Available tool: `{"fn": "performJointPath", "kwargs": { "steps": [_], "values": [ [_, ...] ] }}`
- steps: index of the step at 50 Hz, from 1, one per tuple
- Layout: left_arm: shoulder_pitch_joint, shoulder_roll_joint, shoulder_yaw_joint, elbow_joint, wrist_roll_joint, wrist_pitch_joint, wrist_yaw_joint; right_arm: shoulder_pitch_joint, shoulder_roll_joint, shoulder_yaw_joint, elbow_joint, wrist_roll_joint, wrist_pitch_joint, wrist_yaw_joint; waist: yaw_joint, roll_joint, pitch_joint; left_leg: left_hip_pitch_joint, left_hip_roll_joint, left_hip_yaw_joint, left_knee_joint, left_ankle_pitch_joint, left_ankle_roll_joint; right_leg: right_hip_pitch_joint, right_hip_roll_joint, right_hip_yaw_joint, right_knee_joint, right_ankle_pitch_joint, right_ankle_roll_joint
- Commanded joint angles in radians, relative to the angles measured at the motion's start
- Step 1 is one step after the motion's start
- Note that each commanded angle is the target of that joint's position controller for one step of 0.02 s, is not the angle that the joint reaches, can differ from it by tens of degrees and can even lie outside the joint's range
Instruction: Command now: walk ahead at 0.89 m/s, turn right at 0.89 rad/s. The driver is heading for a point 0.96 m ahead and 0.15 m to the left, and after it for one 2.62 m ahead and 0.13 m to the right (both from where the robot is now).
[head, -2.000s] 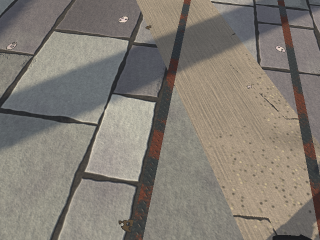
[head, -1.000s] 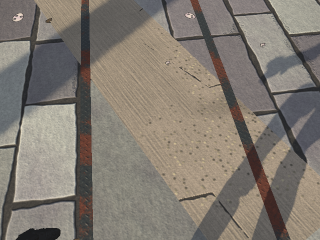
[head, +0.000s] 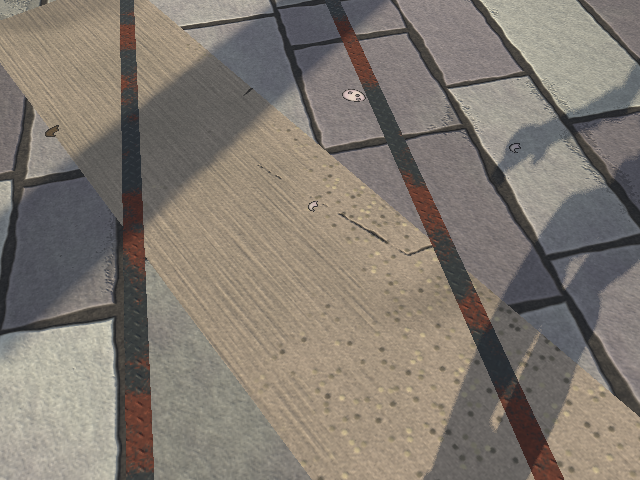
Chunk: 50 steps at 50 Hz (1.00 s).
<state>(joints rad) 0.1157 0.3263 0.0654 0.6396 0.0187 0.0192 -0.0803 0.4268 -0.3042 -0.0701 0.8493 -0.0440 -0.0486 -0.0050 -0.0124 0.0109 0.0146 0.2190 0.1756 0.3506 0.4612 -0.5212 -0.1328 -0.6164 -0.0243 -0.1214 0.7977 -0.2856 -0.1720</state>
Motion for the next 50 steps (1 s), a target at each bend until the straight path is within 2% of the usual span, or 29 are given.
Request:
{"fn": "performJointPath", "kwargs": {
  "steps": [1, 2, 3, 5, 7, 11, 14, 18, 20, 22, 23, 24, 25, 26, 27, 28, 30, 32, 34, 37, 40, 42, 44, 45, 46, 47, 48, 49, 50],
  "values": [
    [0.354, 0.324, 0.101, 0.078, 0.005, -0.010, 0.046, -0.062, -0.019, 0.009, -0.190, 0.005, -0.016, 0.028, 0.119, -0.358, -0.191, -0.885, -0.101, -0.103, 0.928, 0.077, 0.099, 0.914, -0.133, 0.582, -0.351, -0.490, -0.154],
    [0.364, 0.332, 0.106, 0.037, -0.019, -0.011, 0.044, -0.209, -0.081, 0.008, -0.251, -0.004, -0.039, 0.031, 0.164, -0.224, -0.290, -0.992, -0.177, -0.362, 1.063, 0.056, 0.092, 0.926, -0.208, 0.966, -0.547, -0.546, -0.192],
    [0.347, 0.305, 0.099, 0.057, -0.002, -0.009, 0.048, -0.300, -0.115, 0.005, -0.281, 0.003, -0.053, 0.031, 0.160, -0.128, -0.178, -1.086, -0.127, -0.408, 1.065, 0.144, 0.117, 0.890, -0.218, 0.890, -0.557, -0.431, -0.162],
    [0.291, 0.189, 0.065, 0.069, 0.014, -0.036, 0.069, -0.196, -0.084, 0.025, -0.211, 0.006, -0.059, 0.022, 0.062, 0.001, -0.063, -0.966, -0.028, -0.390, 0.922, 0.246, 0.148, 0.622, -0.192, 0.665, -0.534, -0.228, -0.102],
    [0.201, 0.097, 0.025, 0.053, 0.011, -0.067, 0.070, -0.119, -0.071, 0.033, -0.161, -0.004, -0.021, 0.032, -0.006, -0.017, -0.032, -0.837, 0.008, -0.401, 0.841, 0.286, 0.155, 0.436, -0.134, 0.513, -0.575, -0.171, -0.064],
    [0.281, 0.088, 0.014, 0.106, -0.001, -0.118, 0.054, -0.239, -0.051, 0.040, -0.159, 0.029, 0.027, 0.049, 0.025, 0.001, 0.117, -0.980, -0.001, -0.352, 0.679, 0.425, 0.164, 0.435, -0.085, 0.289, -0.712, 0.110, 0.024],
    [0.335, 0.068, -0.001, 0.135, -0.003, -0.138, 0.053, -0.351, -0.031, 0.046, -0.176, 0.050, 0.011, 0.057, 0.065, -0.014, 0.159, -0.987, -0.108, -0.339, 0.480, 0.558, 0.192, 0.485, -0.035, 0.092, -0.727, 0.497, 0.110],
    [0.309, 0.065, -0.023, 0.156, -0.007, -0.162, 0.075, -0.348, -0.023, 0.056, -0.156, 0.044, -0.006, 0.078, 0.027, -0.035, 0.085, -0.800, -0.200, -0.188, 0.247, 0.739, 0.242, 0.587, -0.054, -0.046, -0.742, 1.016, 0.179],
    [0.271, 0.110, -0.012, 0.155, -0.002, -0.160, 0.103, -0.246, -0.061, 0.047, -0.111, 0.043, 0.003, 0.074, -0.037, -0.098, -0.002, -0.665, -0.263, -0.151, 0.219, 0.733, 0.254, 0.699, -0.088, -0.078, -0.627, 1.367, 0.207],
    [0.219, 0.154, 0.004, 0.146, 0.016, -0.129, 0.135, -0.020, -0.139, 0.018, -0.040, 0.037, 0.020, 0.060, -0.165, -0.132, -0.103, -0.459, -0.336, -0.131, 0.227, 0.603, 0.280, 0.749, -0.122, -0.078, -0.307, 1.643, 0.226],
    [0.136, 0.177, 0.014, 0.124, 0.030, -0.110, 0.144, 0.194, -0.184, -0.006, 0.021, 0.036, 0.026, 0.052, -0.279, -0.133, -0.150, -0.287, -0.319, -0.184, 0.202, 0.547, 0.325, 0.674, -0.130, -0.069, -0.008, 1.645, 0.225],
    [0.012, 0.192, 0.026, 0.107, 0.020, -0.093, 0.142, 0.416, -0.211, -0.033, 0.076, 0.048, 0.030, 0.038, -0.425, -0.046, -0.157, -0.117, -0.225, -0.320, 0.070, 0.555, 0.432, 0.496, -0.026, -0.093, 0.553, 1.199, 0.216],
    [-0.104, -0.018, -0.033, 0.047, 0.043, -0.118, 0.108, 0.348, -0.166, -0.023, 0.125, 0.058, 0.045, 0.027, -0.295, 0.264, -0.015, -0.016, -0.191, -0.437, 0.213, 0.620, 0.437, 0.015, 0.185, -0.008, 0.953, -0.152, 0.194],
    [0.114, -0.107, -0.068, -0.033, 0.006, -0.130, 0.094, 0.133, -0.201, -0.019, 0.039, 0.026, 0.032, 0.022, -0.043, 0.261, -0.152, 0.094, -0.037, -0.935, 0.107, 0.502, 0.624, -0.254, 0.160, 0.202, 1.081, -0.241, 0.212],
    [0.143, -0.028, -0.078, -0.044, 0.026, -0.156, 0.079, 0.066, -0.184, -0.030, -0.013, 0.023, 0.032, 0.012, -0.054, 0.125, -0.203, 0.058, 0.080, -1.216, -0.183, 0.008, 0.655, -0.280, 0.105, 0.305, 0.969, -0.164, 0.183],
    [0.098, 0.048, -0.070, -0.027, 0.040, -0.167, 0.069, 0.017, -0.121, -0.021, -0.021, 0.016, 0.029, 0.006, -0.014, -0.094, -0.062, -0.157, 0.063, -1.201, -0.293, -0.161, 0.586, -0.234, 0.042, 0.298, 0.811, -0.060, 0.157],
    [0.052, 0.050, -0.075, -0.036, 0.071, -0.133, 0.073, -0.020, -0.128, -0.014, -0.018, 0.021, 0.003, 0.004, 0.051, -0.160, 0.070, -0.446, -0.029, -1.033, -0.307, -0.009, 0.520, -0.122, -0.015, 0.263, 0.625, -0.065, 0.186],
    [0.012, 0.034, -0.089, -0.051, 0.070, -0.090, 0.071, -0.029, -0.127, -0.009, -0.016, 0.029, -0.027, 0.007, 0.068, -0.146, 0.135, -0.670, -0.116, -0.877, -0.344, 0.091, 0.497, -0.006, -0.072, 0.208, 0.410, -0.023, 0.226],
    [-0.098, 0.021, -0.100, -0.096, 0.045, -0.087, 0.064, -0.017, -0.148, -0.023, -0.022, 0.034, -0.040, 0.011, 0.021, -0.080, 0.135, -0.740, -0.167, -0.777, -0.358, 0.257, 0.479, 0.090, -0.090, 0.164, 0.174, 0.124, 0.250],
    [-0.216, -0.018, -0.113, -0.134, 0.011, -0.090, 0.059, 0.025, -0.153, -0.038, -0.018, 0.053, -0.038, 0.022, -0.075, -0.002, 0.091, -0.635, -0.209, -0.731, -0.312, 0.415, 0.401, 0.173, -0.053, 0.131, -0.104, 0.358, 0.244],
    [-0.238, 0.007, -0.102, -0.147, 0.006, -0.102, 0.064, 0.050, -0.174, -0.054, -0.020, 0.046, -0.030, 0.022, -0.110, 0.047, 0.040, -0.441, -0.184, -0.759, -0.208, 0.616, 0.361, 0.197, -0.004, 0.133, -0.253, 0.357, 0.227],
    [-0.148, 0.061, -0.078, -0.122, 0.009, -0.113, 0.077, 0.028, -0.199, -0.063, -0.029, 0.038, -0.029, 0.014, -0.064, 0.058, -0.033, -0.356, -0.172, -0.779, -0.059, 0.803, 0.320, 0.327, 0.038, 0.146, -0.320, 0.250, 0.211],
    [0.207, 0.161, -0.027, -0.038, 0.013, -0.128, 0.103, -0.065, -0.229, -0.069, -0.052, 0.033, -0.043, 0.023, 0.143, 0.027, -0.235, -0.476, -0.229, -0.722, 0.361, 0.832, 0.275, 0.739, -0.019, 0.188, -0.278, 0.092, 0.167],
    [0.457, 0.239, 0.005, 0.002, 0.041, -0.130, 0.124, -0.105, -0.093, -0.032, -0.094, 0.032, -0.059, 0.016, 0.222, -0.125, -0.382, -0.646, -0.272, -0.631, 0.701, 0.359, 0.283, 0.979, -0.276, 0.434, -0.284, -0.286, 0.145],
    [0.348, 0.326, 0.027, 0.000, 0.057, -0.117, 0.116, 0.009, 0.003, 0.005, -0.173, 0.086, -0.056, 0.023, 0.077, -0.505, -0.488, -0.937, -0.336, -0.510, 0.939, 0.002, 0.248, 1.092, -0.507, 1.052, -0.540, -0.529, 0.031],
    [0.232, 0.203, 0.021, -0.025, 0.050, -0.104, 0.109, -0.071, -0.087, 0.002, -0.132, 0.054, -0.028, 0.009, 0.084, -0.273, -0.301, -1.058, -0.222, -0.474, 0.998, 0.120, 0.257, 0.953, -0.441, 0.977, -0.562, -0.657, 0.030],
    [0.186, 0.113, -0.001, -0.025, 0.039, -0.100, 0.105, -0.155, -0.117, -0.007, -0.136, 0.032, -0.017, 0.018, 0.096, -0.141, -0.181, -1.063, -0.183, -0.442, 0.946, 0.206, 0.250, 0.836, -0.382, 0.749, -0.533, -0.472, 0.052],
    [0.187, 0.074, -0.009, 0.001, 0.044, -0.098, 0.100, -0.196, -0.111, -0.008, -0.139, 0.024, -0.009, 0.031, 0.088, -0.056, -0.107, -1.032, -0.150, -0.434, 0.903, 0.241, 0.238, 0.732, -0.335, 0.584, -0.532, -0.233, 0.068],
    [0.226, 0.060, -0.014, 0.041, 0.040, -0.102, 0.102, -0.241, -0.088, -0.004, -0.162, 0.007, 0.001, 0.049, 0.079, -0.068, -0.066, -1.023, -0.122, -0.438, 0.878, 0.246, 0.235, 0.676, -0.296, 0.463, -0.535, -0.097, 0.083]
  ]
}}
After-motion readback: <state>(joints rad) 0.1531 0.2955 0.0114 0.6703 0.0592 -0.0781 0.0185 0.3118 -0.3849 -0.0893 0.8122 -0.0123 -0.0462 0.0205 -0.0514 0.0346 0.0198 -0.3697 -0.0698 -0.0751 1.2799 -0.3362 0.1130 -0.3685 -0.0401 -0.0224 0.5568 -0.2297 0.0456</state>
